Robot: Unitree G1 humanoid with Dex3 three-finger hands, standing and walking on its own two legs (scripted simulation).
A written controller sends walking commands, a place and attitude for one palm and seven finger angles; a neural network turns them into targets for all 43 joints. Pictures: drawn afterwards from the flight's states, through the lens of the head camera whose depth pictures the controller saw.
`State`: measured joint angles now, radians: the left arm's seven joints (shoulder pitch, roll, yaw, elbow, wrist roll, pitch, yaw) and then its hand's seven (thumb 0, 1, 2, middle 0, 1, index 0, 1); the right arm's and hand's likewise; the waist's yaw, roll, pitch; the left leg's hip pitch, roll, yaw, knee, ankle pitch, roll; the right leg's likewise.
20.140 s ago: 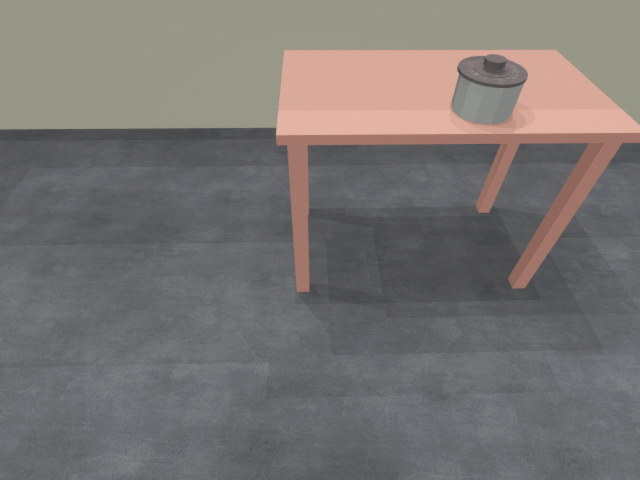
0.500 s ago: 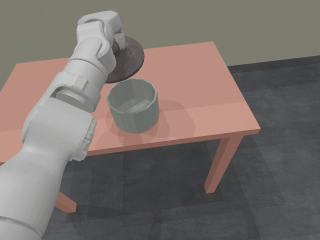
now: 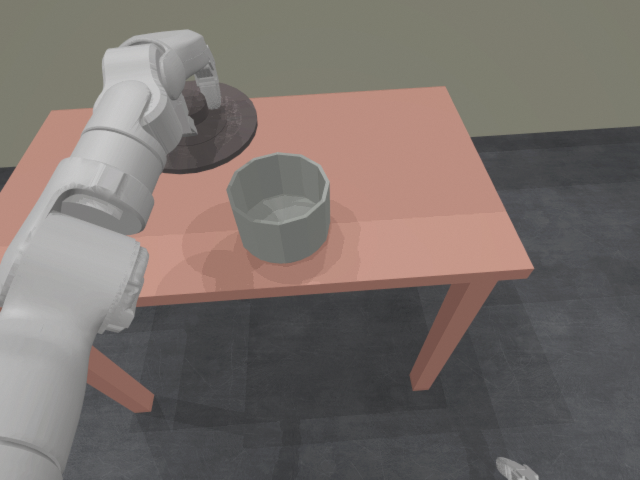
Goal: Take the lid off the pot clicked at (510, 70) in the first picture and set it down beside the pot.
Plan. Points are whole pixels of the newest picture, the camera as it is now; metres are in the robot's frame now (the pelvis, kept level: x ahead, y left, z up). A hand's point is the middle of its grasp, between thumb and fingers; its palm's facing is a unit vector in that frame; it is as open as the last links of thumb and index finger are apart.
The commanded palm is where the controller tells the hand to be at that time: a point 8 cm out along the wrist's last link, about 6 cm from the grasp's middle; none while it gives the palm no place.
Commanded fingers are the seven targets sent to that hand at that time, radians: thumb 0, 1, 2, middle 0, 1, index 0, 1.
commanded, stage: move the lid sideways beside the pot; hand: left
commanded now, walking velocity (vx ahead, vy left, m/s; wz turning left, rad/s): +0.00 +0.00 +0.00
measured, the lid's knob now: (185, 108) +0.52 +0.15 +0.19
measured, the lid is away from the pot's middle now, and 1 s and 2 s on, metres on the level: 0.10 0.22 0.23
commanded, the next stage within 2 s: lower the lid onto the table in 1.28 s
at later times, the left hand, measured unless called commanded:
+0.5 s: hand (132, 109) +0.50 +0.20 +0.21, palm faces -0.28 -0.06 -0.96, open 8.0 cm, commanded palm +0.50 +0.20 +0.29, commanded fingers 0.00 0.53 1.11 -0.76 -1.03 -0.83 -1.04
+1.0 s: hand (79, 116) +0.49 +0.26 +0.21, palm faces -0.30 -0.07 -0.95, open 8.0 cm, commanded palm +0.49 +0.26 +0.29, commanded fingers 0.00 0.53 1.11 -0.76 -1.03 -0.83 -1.04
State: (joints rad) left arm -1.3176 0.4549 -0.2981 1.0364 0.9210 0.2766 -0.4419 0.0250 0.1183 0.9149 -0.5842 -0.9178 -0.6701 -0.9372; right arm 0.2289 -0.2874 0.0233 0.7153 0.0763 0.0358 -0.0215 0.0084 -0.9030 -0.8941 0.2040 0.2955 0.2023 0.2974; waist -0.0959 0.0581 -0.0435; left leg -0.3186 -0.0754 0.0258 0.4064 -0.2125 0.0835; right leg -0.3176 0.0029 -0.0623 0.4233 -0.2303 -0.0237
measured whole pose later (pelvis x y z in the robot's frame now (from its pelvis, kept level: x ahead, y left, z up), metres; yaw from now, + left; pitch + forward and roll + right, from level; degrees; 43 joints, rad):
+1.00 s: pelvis +0.00 +0.02 +0.00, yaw +0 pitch +8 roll -2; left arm -1.29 0.67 -0.22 1.05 0.96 0.13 -0.51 0.02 0.12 0.91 -0.58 -0.92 -0.67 -0.94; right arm 0.29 -0.29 0.01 0.71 0.08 0.09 -0.01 0.01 -0.90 -0.89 0.21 0.30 0.20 0.30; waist -0.10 0.05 -0.04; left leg -0.36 -0.09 0.02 0.43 -0.22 0.11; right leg -0.33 -0.01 -0.07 0.40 -0.22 0.00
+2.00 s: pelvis +0.00 +0.02 +0.00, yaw +0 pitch +9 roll -2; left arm -1.18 0.71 -0.17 1.03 0.96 0.06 -0.50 0.02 0.12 0.91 -0.58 -0.92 -0.67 -0.94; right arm 0.29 -0.29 0.01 0.69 0.08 0.12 -0.01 0.01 -0.90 -0.89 0.21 0.30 0.20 0.30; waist -0.10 0.04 -0.03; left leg -0.37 -0.07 0.02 0.46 -0.24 0.10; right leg -0.33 0.01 -0.06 0.40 -0.22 -0.01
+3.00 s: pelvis +0.01 +0.03 -0.01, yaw -1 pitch +12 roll -2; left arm -1.11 0.68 -0.14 1.12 0.97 -0.05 -0.39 0.02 0.13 0.91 -0.57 -0.92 -0.66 -0.94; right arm 0.33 -0.29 0.00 0.72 0.07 0.12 -0.03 0.01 -0.90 -0.89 0.21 0.30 0.21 0.30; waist -0.12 0.03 -0.05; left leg -0.45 -0.08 0.03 0.50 -0.26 0.11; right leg -0.41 0.01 -0.06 0.43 -0.23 0.00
